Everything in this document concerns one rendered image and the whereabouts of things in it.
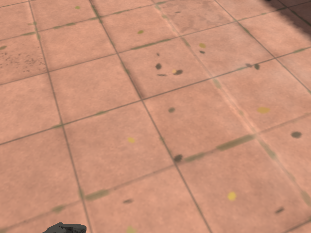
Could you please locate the left robot hand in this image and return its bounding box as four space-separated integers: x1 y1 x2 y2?
43 222 86 233

